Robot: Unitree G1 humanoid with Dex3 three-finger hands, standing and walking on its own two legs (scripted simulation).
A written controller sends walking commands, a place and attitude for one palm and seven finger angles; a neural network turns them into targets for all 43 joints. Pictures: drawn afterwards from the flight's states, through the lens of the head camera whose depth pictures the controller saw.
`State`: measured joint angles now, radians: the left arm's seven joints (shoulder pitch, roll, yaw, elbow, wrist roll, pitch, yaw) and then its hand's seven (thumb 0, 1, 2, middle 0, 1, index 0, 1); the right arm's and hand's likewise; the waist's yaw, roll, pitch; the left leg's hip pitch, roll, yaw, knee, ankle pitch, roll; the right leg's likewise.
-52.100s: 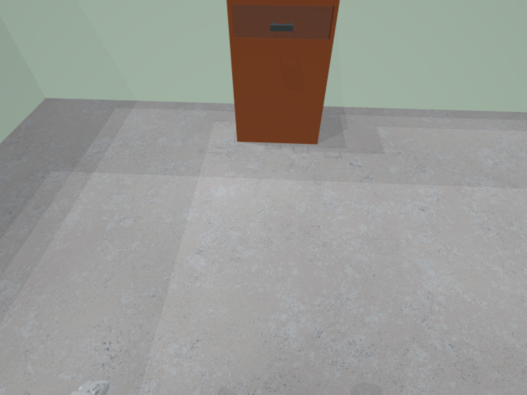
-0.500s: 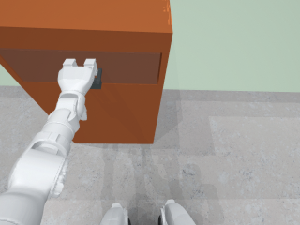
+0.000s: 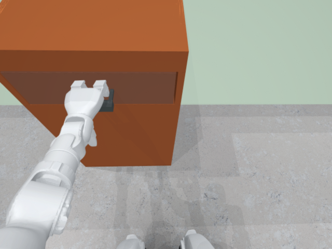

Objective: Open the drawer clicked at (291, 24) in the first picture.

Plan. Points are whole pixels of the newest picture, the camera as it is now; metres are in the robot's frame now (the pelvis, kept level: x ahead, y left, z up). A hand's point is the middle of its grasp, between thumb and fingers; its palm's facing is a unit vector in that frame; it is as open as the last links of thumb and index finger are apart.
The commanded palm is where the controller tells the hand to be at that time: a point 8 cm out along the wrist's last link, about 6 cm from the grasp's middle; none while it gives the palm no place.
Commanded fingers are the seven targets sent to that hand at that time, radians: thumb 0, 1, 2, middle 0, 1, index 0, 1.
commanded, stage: lift the fingers back up to retry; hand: left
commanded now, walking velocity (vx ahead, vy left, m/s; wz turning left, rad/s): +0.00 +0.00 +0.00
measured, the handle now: (95, 99) +0.52 +0.17 -0.01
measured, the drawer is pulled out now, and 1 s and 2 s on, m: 0.00 0.00 0.00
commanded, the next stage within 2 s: re-aim the fingers above the handle in 0.42 s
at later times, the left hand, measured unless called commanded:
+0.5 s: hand (89, 102) +0.47 +0.16 +0.05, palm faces -0.09 -0.06 -0.99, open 13.8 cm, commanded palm +0.45 +0.18 +0.11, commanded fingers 0.00 -0.50 0.30 -0.30 -1.20 -0.30 -1.20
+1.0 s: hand (93, 100) +0.47 +0.15 +0.05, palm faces -0.02 -0.04 -1.00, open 13.8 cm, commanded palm +0.44 +0.18 +0.11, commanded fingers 0.00 -0.50 0.30 -0.30 -1.20 -0.30 -1.20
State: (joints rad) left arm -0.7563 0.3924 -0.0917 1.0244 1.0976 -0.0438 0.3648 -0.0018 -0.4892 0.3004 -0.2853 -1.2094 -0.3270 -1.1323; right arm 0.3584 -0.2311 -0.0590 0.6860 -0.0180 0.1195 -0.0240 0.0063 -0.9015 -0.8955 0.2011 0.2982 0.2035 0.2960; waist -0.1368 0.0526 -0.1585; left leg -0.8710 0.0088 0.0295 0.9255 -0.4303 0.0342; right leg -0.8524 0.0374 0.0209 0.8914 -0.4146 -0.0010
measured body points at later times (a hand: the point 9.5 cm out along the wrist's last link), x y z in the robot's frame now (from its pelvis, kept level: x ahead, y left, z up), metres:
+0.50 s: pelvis +0.03 -0.01 +0.03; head +0.10 -0.02 +0.47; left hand +0.47 +0.16 +0.10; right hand +0.11 -0.28 -0.10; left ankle +0.00 +0.10 -0.68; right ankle +0.00 -0.12 -0.68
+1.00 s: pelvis +0.01 -0.02 +0.02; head +0.08 -0.03 +0.47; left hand +0.46 +0.15 +0.10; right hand +0.05 -0.28 -0.12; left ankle +0.00 +0.10 -0.68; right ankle +0.00 -0.12 -0.68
